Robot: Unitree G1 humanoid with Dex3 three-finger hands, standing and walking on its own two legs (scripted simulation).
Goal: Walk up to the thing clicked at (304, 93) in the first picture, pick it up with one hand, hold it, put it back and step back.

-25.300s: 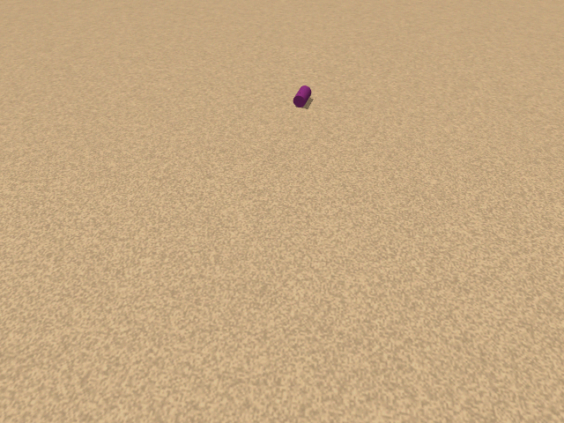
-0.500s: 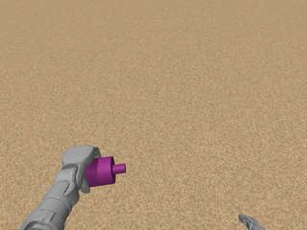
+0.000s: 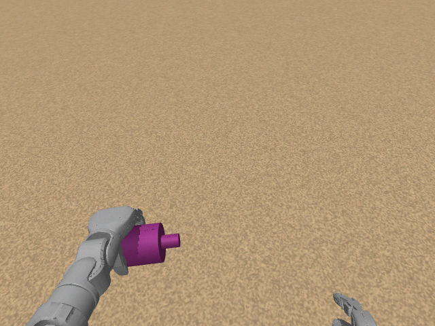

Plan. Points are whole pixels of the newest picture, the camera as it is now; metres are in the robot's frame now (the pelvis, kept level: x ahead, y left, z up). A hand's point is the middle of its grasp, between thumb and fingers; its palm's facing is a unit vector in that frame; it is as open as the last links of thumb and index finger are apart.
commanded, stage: hold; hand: left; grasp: from above
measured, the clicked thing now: (138, 244) +0.31 +0.19 -0.06
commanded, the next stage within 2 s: crouch in 0.48 s
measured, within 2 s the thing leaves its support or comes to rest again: neither
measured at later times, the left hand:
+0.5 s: hand (121, 241) +0.30 +0.22 -0.04, palm faces -0.42 -0.09 -0.90, open 10.8 cm
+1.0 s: hand (126, 259) +0.29 +0.23 -0.11, palm faces -0.48 -0.04 -0.88, open 10.8 cm
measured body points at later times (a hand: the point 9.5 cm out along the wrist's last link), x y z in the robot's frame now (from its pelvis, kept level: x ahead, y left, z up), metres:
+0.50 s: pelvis +0.01 +0.00 +0.00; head +0.01 -0.02 +0.45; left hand +0.32 +0.22 +0.02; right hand +0.15 -0.25 -0.12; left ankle +0.02 +0.13 -0.74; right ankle +0.02 -0.14 -0.74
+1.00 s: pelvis +0.00 +0.00 -0.01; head +0.05 +0.00 +0.43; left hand +0.31 +0.23 -0.06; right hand +0.12 -0.27 -0.13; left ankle +0.02 +0.13 -0.74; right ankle +0.02 -0.14 -0.74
